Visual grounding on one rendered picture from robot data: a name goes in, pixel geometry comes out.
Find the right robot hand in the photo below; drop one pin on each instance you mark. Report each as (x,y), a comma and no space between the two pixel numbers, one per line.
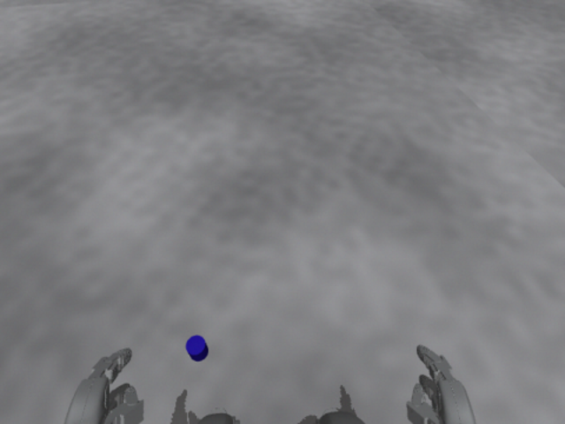
(450,401)

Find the left robot hand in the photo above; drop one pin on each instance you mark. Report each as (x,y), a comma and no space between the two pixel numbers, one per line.
(93,404)

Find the tin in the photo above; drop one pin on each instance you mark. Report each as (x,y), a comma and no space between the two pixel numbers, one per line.
(197,348)

